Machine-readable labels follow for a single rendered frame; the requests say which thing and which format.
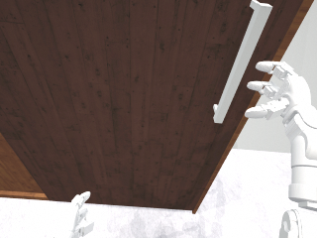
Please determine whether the wardrobe door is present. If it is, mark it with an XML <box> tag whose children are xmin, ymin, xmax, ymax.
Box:
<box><xmin>0</xmin><ymin>0</ymin><xmax>303</xmax><ymax>211</ymax></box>
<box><xmin>0</xmin><ymin>133</ymin><xmax>44</xmax><ymax>193</ymax></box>

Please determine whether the handle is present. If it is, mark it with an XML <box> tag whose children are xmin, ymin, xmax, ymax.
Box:
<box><xmin>213</xmin><ymin>0</ymin><xmax>272</xmax><ymax>124</ymax></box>

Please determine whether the robot right hand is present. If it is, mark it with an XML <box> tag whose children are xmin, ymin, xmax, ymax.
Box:
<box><xmin>245</xmin><ymin>60</ymin><xmax>311</xmax><ymax>121</ymax></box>

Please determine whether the robot left hand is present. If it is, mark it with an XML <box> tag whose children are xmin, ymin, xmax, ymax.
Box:
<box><xmin>56</xmin><ymin>191</ymin><xmax>95</xmax><ymax>238</ymax></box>

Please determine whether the right robot forearm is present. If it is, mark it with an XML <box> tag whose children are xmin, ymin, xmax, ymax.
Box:
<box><xmin>282</xmin><ymin>104</ymin><xmax>317</xmax><ymax>212</ymax></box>

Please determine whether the right robot upper arm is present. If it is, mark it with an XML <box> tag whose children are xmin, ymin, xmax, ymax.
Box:
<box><xmin>278</xmin><ymin>209</ymin><xmax>317</xmax><ymax>238</ymax></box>

